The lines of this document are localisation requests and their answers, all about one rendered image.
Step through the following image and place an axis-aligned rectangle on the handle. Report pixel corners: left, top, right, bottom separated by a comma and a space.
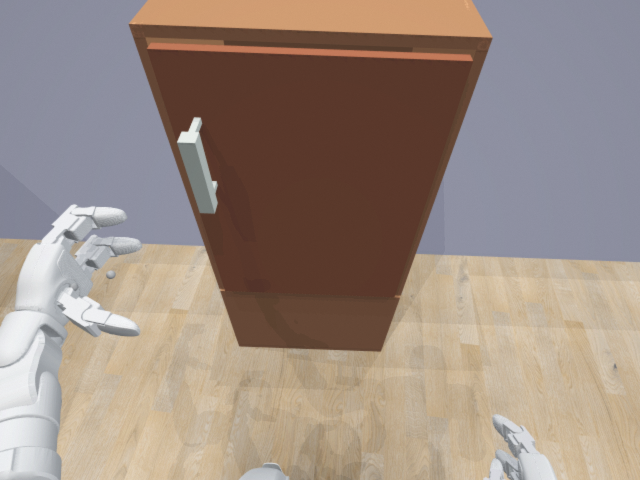
177, 117, 218, 214

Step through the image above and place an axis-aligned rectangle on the left robot shin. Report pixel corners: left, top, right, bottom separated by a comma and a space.
262, 463, 283, 473

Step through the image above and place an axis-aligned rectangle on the robot left forearm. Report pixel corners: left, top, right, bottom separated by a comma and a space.
0, 310, 68, 480

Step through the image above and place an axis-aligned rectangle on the cupboard door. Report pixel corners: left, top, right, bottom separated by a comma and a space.
147, 43, 473, 297

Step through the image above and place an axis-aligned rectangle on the right robot hand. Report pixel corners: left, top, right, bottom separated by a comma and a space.
483, 414, 557, 480

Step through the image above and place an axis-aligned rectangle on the left robot hand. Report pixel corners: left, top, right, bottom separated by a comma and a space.
15, 204, 142, 337

